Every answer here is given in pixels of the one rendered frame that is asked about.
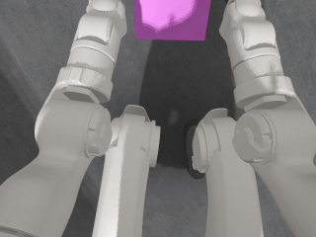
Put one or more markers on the robot left shin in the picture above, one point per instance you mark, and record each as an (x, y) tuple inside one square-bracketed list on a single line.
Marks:
[(116, 122)]

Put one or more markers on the robot right forearm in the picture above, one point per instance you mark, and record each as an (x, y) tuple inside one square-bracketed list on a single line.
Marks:
[(255, 60)]

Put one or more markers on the robot right thigh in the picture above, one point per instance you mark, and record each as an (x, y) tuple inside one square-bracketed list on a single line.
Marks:
[(233, 206)]

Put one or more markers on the robot left forearm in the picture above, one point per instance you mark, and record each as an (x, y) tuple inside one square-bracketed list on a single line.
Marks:
[(87, 76)]

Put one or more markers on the right robot upper arm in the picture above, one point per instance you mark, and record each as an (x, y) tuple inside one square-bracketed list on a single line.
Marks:
[(280, 145)]

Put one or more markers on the carton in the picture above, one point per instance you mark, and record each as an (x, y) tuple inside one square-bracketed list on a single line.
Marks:
[(170, 19)]

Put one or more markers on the left robot upper arm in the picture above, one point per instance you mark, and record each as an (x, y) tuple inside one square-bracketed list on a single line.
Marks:
[(38, 200)]

